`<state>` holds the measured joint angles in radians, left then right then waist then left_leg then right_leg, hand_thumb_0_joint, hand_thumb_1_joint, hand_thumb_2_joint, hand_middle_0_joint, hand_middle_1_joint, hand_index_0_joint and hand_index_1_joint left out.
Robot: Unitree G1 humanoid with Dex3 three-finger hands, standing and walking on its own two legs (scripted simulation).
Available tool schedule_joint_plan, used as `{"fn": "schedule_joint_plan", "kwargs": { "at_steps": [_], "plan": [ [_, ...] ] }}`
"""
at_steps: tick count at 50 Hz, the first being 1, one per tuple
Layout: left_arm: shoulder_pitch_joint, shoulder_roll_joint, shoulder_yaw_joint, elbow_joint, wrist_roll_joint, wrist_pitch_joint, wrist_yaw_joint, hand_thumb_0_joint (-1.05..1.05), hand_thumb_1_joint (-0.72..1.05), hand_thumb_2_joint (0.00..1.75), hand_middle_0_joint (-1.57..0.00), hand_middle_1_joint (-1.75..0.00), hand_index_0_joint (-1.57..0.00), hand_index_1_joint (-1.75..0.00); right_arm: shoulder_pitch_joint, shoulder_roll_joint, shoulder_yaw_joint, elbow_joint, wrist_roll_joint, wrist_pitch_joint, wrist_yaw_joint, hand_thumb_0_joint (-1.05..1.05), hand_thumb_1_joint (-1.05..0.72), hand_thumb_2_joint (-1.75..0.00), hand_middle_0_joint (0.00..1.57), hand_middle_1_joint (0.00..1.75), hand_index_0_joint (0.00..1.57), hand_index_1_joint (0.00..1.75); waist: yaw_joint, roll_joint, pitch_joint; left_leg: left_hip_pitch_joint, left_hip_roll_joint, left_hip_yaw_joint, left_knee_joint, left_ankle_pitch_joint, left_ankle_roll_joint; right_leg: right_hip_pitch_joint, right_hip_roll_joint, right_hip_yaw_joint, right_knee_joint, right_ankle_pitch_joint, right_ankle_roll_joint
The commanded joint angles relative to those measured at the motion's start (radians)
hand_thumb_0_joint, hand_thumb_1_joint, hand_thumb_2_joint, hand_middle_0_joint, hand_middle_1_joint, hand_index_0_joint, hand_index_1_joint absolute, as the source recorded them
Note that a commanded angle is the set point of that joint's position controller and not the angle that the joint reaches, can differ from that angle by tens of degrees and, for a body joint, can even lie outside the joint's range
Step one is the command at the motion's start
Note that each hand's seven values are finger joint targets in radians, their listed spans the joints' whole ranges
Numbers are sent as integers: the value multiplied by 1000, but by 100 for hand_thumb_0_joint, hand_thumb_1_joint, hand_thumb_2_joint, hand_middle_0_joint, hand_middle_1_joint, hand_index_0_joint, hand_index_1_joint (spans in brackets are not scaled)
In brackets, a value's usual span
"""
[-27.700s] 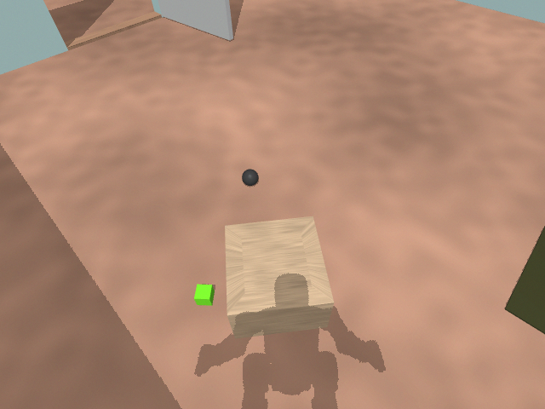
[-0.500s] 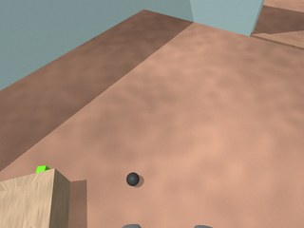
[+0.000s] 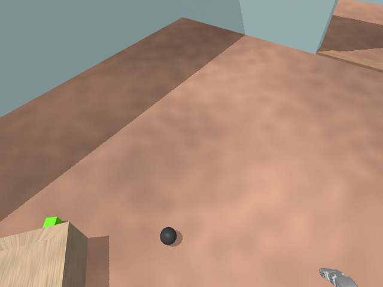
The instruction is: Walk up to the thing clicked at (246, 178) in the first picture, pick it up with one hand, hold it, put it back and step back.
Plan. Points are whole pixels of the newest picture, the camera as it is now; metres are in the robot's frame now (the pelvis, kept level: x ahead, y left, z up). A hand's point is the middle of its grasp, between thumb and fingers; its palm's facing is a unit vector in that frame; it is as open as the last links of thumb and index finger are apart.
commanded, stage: walk up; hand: left
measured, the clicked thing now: (168, 235) +0.46 +0.20 -0.73
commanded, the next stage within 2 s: stand in 0.96 s
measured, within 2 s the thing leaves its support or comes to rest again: neither
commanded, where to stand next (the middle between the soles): +0.03 +0.01 m, yaw -2 degrees
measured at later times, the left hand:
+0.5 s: hand out of the picture +0.10 +0.25 -0.15, palm faces -0.05 -0.94 -0.34, open 7.4 cm
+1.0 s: hand out of the picture +0.10 +0.26 -0.15, palm faces -0.03 -0.94 -0.35, open 7.4 cm
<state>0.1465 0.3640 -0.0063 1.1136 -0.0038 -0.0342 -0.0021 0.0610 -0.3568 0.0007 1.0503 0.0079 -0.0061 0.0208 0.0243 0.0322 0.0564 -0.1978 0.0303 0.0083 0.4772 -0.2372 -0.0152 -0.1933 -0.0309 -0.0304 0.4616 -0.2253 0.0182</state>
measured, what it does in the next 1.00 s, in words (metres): stands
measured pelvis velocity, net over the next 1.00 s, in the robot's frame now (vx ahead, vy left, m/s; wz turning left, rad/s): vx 0.02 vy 0.01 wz -0.02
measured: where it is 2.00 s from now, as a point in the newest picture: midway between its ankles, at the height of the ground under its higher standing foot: outside the picture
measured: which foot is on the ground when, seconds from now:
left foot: down 0.00-1.00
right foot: down 0.00-1.00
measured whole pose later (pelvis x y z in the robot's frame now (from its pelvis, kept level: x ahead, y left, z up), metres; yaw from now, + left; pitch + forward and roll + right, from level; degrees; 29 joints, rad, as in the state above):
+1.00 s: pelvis +0.02 +0.01 +0.01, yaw -1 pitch -2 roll +0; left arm 0.09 0.34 0.01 1.15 0.01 -0.01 0.00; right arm 0.09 -0.35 -0.01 1.14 -0.01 0.00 0.02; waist 0.00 0.01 0.05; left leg -0.10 0.02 0.04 0.33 -0.19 -0.01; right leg -0.12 -0.04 -0.01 0.34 -0.18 0.03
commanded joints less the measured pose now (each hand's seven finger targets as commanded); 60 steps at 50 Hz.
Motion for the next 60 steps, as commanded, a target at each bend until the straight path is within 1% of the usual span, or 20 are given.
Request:
{"fn": "schedule_joint_plan", "kwargs": {
  "at_steps": [1,3,5,7,8,9,10,14,20,23,26,32,37,47,48,49,50,51,55,60],
  "plan": [
    [-65,215,42,-41,3,-24,16,0,90,90,-20,-30,-20,-30,-24,-217,-57,-20,-3,-11,-17,0,-90,-90,20,30,20,30,-27,-70,-102,97,97,-73,-91,179,58,7,-107,103,-109,214,-41],
    [-84,213,43,-36,4,-23,16,0,90,90,-20,-30,-20,-30,-24,-212,-56,-7,-5,-9,-17,0,-90,-90,20,30,20,30,-29,-84,-103,103,94,-68,-105,189,54,15,-108,108,-124,209,-40],
    [-84,209,41,-31,3,-22,16,0,90,90,-20,-30,-20,-30,-37,-209,-53,4,-7,-9,-16,0,-90,-90,20,30,20,30,-21,-67,-97,110,94,-67,-124,185,49,18,-110,110,-137,198,-37],
    [-93,209,43,-27,6,-19,16,0,90,90,-20,-30,-20,-30,-42,-212,-54,13,-8,-9,-15,0,-90,-90,20,30,20,30,-24,-59,-104,109,99,-67,-138,186,47,46,-107,103,-143,193,-36],
    [-97,208,42,-24,5,-19,15,0,90,90,-20,-30,-20,-30,-44,-207,-50,16,-8,-9,-14,0,-90,-90,20,30,20,30,-19,-57,-96,102,97,-68,-145,180,45,48,-106,104,-149,190,-31],
    [-111,214,43,-25,8,-17,15,0,90,90,-20,-30,-20,-30,-46,-209,-51,20,-11,-8,-14,0,-90,-90,20,30,20,30,-24,-61,-86,87,93,-65,-158,152,43,50,-106,108,-158,169,-31],
    [-107,211,45,-24,8,-16,15,0,90,90,-20,-30,-20,-30,-42,-208,-50,26,-11,-9,-14,0,-90,-90,20,30,20,30,-21,-52,-89,95,97,-66,-165,158,40,56,-107,108,-159,162,-33],
    [-107,210,46,-18,9,-11,13,0,90,90,-20,-30,-20,-30,-50,-209,-48,32,-13,-14,-15,0,-90,-90,20,30,20,30,-14,-26,-94,87,97,-65,-185,154,39,80,-102,101,-158,178,-28],
    [-118,205,50,-15,13,-6,11,0,90,90,-20,-30,-20,-30,-31,-213,-51,43,-16,-17,-18,0,-90,-90,20,30,20,30,-20,-9,-79,58,100,-69,-211,100,39,99,-93,93,-161,137,-30],
    [-129,205,52,-17,14,-5,10,0,90,90,-20,-30,-20,-30,-17,-211,-49,47,-17,-19,-19,0,-90,-90,20,30,20,30,-25,-14,-89,56,98,-66,-212,97,39,108,-96,99,-160,149,-30],
    [-121,199,52,-15,13,-3,11,0,90,90,-20,-30,-20,-30,-20,-215,-51,45,-16,-20,-20,0,-90,-90,20,30,20,30,-21,-5,-82,61,100,-67,-211,111,41,103,-91,93,-162,151,-28],
    [-127,198,53,-12,13,-1,10,0,90,90,-20,-30,-20,-30,-3,-212,-52,48,-16,-18,-22,0,-90,-90,20,30,20,30,-28,-23,-73,78,94,-63,-203,114,38,76,-89,100,-165,139,-29],
    [-121,197,53,-12,15,-2,11,0,90,90,-20,-30,-20,-30,0,-213,-53,44,-16,-17,-22,0,-90,-90,20,30,20,30,-29,-39,-84,84,97,-63,-200,120,44,87,-91,98,-167,150,-28],
    [-119,198,51,-16,17,-4,14,0,90,90,-20,-30,-20,-30,-5,-209,-56,40,-17,-11,-21,0,-90,-90,20,30,20,30,-31,-38,-84,111,95,-56,-196,142,41,76,-97,100,-168,182,-26],
    [-117,204,49,-20,10,1,15,0,90,90,-20,-30,-20,-30,-23,-200,-49,29,-19,-16,-24,0,-90,-90,20,30,20,30,-32,-56,-62,103,111,-76,-212,228,28,64,-98,96,-165,222,-23],
    [-110,191,49,-21,10,2,14,0,90,90,-20,-30,-20,-30,-24,-210,-51,27,-17,-18,-25,0,-90,-90,20,30,20,30,-29,-40,-72,112,111,-68,-202,242,29,78,-101,95,-169,238,-21],
    [-113,199,50,-19,7,3,15,0,90,90,-20,-30,-20,-30,-19,-203,-50,30,-17,-20,-25,0,-90,-90,20,30,20,30,-32,-51,-78,118,115,-73,-208,258,26,80,-100,94,-159,235,-23],
    [-106,190,47,-20,7,3,13,0,90,90,-20,-30,-20,-30,-14,-211,-49,32,-18,-21,-26,0,-90,-90,20,30,20,30,-30,-33,-83,119,113,-64,-203,254,27,86,-103,97,-166,241,-22],
    [-98,197,49,-22,9,5,10,0,90,90,-20,-30,-20,-30,-21,-208,-47,32,-16,-22,-26,0,-90,-90,20,30,20,30,-29,-16,-106,127,113,-62,-208,234,24,106,-108,103,-172,231,-26],
    [-96,196,44,-25,11,5,9,0,90,90,-20,-30,-20,-30,-31,-204,-43,32,-13,-23,-26,0,-90,-90,20,30,20,30,-30,-19,-102,132,113,-65,-213,229,20,96,-104,95,-181,222,-24]
  ]
}}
